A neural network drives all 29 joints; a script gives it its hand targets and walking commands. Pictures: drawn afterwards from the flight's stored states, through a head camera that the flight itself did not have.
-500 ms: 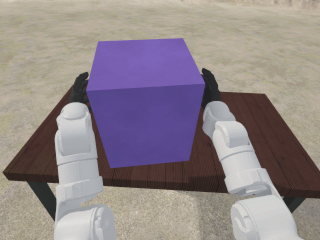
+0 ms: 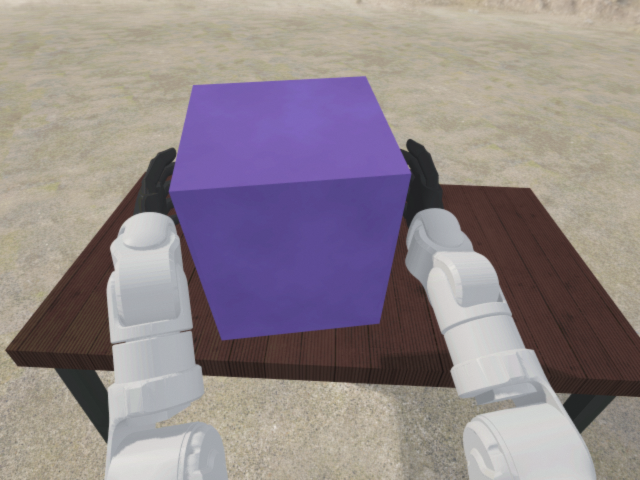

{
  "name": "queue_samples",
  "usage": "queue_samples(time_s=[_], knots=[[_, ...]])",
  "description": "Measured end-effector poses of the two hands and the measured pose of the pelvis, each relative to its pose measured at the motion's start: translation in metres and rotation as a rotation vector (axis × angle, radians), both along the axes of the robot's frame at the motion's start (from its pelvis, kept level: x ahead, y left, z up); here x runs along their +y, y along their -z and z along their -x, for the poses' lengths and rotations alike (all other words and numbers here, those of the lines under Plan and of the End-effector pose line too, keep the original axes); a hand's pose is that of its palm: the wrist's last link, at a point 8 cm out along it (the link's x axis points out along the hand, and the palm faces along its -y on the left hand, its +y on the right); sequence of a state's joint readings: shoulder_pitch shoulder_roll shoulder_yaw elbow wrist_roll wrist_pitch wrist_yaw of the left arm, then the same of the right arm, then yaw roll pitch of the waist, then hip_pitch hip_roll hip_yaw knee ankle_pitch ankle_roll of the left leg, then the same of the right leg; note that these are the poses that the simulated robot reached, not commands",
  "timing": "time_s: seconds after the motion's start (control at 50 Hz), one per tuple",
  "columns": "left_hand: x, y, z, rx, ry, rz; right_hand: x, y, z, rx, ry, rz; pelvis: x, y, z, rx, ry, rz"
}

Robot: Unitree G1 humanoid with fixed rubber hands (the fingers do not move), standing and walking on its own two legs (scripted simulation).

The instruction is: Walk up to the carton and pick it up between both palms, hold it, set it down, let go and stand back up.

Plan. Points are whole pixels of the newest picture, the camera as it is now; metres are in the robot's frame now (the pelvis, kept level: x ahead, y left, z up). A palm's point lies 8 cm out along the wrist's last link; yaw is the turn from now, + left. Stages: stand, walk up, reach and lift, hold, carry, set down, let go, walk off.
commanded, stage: hold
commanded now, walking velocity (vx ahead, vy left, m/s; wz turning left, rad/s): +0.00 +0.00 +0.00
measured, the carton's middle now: (291, 211) +0.40 +0.01 +0.19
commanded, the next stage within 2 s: none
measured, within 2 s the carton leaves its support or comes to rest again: neither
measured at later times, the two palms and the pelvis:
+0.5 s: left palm (161, 217) +0.36 +0.15 +0.22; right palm (423, 206) +0.36 -0.14 +0.22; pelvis +0.00 -0.01 +0.00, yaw +0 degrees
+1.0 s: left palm (162, 219) +0.36 +0.15 +0.22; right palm (426, 209) +0.35 -0.15 +0.22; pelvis -0.01 +0.00 +0.00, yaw +0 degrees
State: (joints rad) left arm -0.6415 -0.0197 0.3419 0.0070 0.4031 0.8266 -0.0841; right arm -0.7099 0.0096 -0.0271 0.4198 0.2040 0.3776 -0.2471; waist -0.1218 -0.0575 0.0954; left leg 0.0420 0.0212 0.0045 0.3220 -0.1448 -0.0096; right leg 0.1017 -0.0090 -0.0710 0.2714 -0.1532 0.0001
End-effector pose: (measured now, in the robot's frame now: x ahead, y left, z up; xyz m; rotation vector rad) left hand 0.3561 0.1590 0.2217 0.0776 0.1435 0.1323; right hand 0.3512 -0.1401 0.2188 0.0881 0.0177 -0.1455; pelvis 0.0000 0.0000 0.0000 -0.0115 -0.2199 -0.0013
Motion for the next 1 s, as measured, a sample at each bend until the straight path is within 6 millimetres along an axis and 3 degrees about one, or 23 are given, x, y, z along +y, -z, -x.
queue_samples(time_s=[0.44, 0.74, 1.0], knots=[[-0.007, 0.001, -0.005, 0.027, -0.010, 0.013, -0.006, 0.000, -0.006, 0.020, -0.008, 0.025, -0.013, -0.001, 0.004, 0.017, -0.005, -0.006], [0.005, 0.003, 0.001, 0.017, -0.014, 0.004, 0.006, -0.001, -0.003, 0.007, -0.012, 0.008, -0.005, 0.000, 0.001, -0.002, -0.010, -0.003], [-0.006, 0.002, -0.001, 0.012, -0.006, -0.005, -0.006, 0.001, -0.001, -0.003, -0.002, 0.001, -0.004, 0.000, 0.006, 0.013, 0.001, -0.003]])
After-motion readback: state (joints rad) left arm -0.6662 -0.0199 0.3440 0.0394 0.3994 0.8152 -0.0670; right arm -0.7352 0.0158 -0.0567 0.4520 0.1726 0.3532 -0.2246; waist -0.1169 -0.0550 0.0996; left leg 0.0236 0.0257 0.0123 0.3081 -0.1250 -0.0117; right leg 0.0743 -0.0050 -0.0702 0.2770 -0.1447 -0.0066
